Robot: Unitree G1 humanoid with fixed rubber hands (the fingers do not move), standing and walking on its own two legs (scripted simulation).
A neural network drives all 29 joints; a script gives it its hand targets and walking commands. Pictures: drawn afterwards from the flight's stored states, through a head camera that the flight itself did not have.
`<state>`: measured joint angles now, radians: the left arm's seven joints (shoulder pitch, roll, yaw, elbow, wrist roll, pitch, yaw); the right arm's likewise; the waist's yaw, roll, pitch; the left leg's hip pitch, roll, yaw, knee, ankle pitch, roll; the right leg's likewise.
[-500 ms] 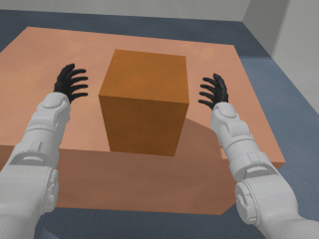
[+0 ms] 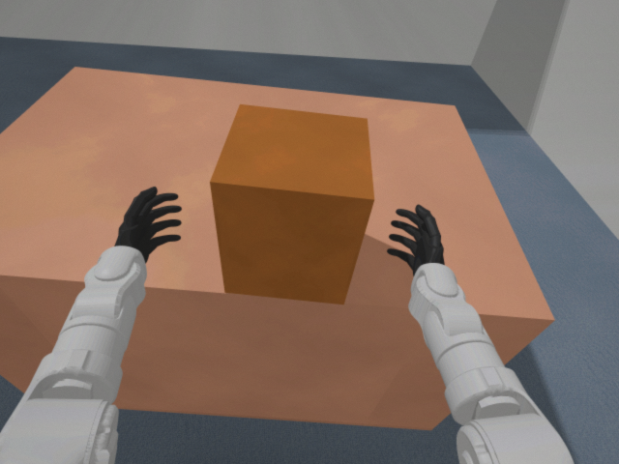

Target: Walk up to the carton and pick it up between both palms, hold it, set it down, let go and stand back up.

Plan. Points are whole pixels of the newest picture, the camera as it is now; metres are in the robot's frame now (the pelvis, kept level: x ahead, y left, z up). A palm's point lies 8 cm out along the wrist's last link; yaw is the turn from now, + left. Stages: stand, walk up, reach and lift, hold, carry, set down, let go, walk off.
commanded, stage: set down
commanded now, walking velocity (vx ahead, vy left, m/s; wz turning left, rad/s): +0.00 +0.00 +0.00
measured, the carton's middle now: (293, 208) +0.51 +0.03 +0.04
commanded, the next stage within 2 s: let go in 1.92 s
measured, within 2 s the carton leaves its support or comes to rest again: neither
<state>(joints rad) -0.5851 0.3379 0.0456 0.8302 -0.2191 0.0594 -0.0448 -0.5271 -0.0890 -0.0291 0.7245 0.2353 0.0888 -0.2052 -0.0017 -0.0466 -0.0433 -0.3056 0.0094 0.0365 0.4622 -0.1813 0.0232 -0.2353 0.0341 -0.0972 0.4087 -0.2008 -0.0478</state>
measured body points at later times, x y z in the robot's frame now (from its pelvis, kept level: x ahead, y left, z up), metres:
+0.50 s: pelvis +0.01 +0.01 +0.00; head -0.01 +0.04 +0.45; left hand +0.30 +0.25 +0.02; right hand +0.30 -0.17 +0.02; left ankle +0.04 +0.10 -0.74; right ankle +0.01 -0.09 -0.74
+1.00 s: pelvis +0.02 +0.01 +0.00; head +0.01 +0.03 +0.45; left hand +0.26 +0.25 -0.03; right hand +0.26 -0.18 -0.02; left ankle +0.04 +0.10 -0.74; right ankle +0.01 -0.09 -0.74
